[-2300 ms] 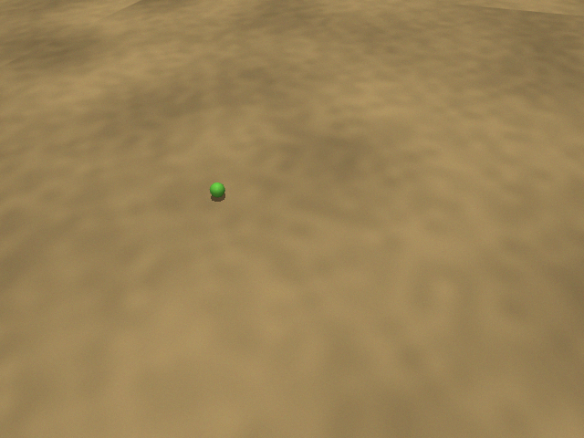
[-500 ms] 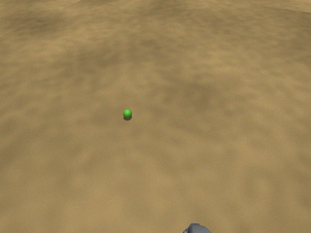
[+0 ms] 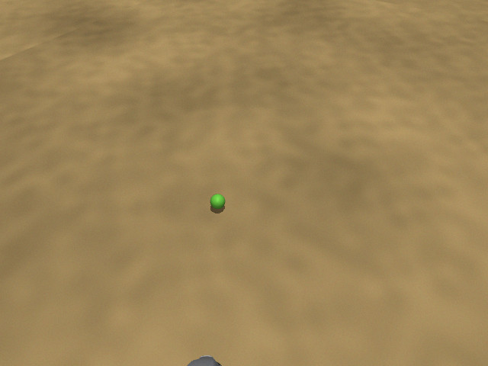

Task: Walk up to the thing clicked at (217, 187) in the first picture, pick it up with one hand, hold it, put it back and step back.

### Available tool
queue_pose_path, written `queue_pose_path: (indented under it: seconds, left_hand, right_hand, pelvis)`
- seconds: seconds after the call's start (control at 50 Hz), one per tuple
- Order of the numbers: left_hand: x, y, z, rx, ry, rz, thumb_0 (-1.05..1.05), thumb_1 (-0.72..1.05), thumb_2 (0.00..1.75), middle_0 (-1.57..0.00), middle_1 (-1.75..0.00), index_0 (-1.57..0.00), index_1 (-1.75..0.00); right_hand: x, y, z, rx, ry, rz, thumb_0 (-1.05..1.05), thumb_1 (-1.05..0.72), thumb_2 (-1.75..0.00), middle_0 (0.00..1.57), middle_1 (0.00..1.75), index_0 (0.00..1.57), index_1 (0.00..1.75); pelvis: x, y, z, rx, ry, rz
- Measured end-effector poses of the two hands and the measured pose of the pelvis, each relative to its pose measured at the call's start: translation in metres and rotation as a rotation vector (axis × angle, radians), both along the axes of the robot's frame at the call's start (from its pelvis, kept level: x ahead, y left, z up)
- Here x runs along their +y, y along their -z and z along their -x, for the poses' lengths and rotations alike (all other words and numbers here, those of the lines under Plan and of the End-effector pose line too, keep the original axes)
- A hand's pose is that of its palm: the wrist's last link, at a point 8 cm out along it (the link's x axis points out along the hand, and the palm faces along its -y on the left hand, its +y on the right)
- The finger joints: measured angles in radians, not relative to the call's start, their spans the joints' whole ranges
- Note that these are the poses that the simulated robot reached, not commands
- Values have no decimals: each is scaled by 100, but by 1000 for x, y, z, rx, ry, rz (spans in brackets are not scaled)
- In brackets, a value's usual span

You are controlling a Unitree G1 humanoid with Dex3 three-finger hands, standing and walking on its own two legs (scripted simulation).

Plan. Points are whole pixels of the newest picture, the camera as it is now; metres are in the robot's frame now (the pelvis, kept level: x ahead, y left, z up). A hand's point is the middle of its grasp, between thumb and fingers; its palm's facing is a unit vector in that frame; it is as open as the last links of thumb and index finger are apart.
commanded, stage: walk up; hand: left
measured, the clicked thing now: (217, 201) +0.97 +0.21 -0.73
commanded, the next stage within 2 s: none
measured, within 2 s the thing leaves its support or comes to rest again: neither
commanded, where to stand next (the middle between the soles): +0.55 -0.04 m, yaw -1 degrees
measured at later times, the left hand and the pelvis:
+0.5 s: hand (146, 282) +0.30 +0.25 -0.13, palm faces -0.06 -0.91 -0.41, open 7.4 cm; pelvis +0.21 -0.04 -0.01, yaw -1 degrees
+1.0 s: hand (159, 246) +0.40 +0.25 -0.16, palm faces -0.04 -0.94 -0.35, open 7.4 cm; pelvis +0.37 -0.03 -0.01, yaw +0 degrees
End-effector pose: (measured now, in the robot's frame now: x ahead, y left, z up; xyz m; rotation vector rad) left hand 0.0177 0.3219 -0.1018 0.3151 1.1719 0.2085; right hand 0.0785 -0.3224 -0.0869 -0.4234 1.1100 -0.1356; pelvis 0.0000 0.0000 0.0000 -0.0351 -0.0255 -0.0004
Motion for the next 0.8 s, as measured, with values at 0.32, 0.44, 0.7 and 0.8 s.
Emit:
queue_pose_path:
  seconds: [0.32,0.44,0.7,0.8]
  left_hand:
    - [2,4,-164,16,76,20,1,91,90,-20,-30,-20,-30]
    - [-20,-9,-242,-43,109,-24,1,91,90,-20,-30,-20,-30]
    - [-59,-27,-307,-91,58,-57,0,90,90,-20,-30,-21,-30]
    - [-50,-14,-313,-42,30,-36,1,90,90,-20,-30,-21,-30]
  right_hand:
    - [12,-13,-103,-69,64,2,1,-90,-90,20,30,21,30]
    - [-20,13,-123,3,113,-25,1,-90,-90,20,30,21,30]
    - [-43,24,-244,10,54,-74,1,-91,-90,20,30,20,30]
    - [-37,14,-289,4,19,-55,1,-91,-90,20,30,20,30]
  pelvis:
    - [6,-6,-130,-15,28,-46]
    - [-19,3,-181,-12,30,-65]
    - [-51,-3,-266,-16,13,-40]
    - [-47,-2,-297,-10,4,-22]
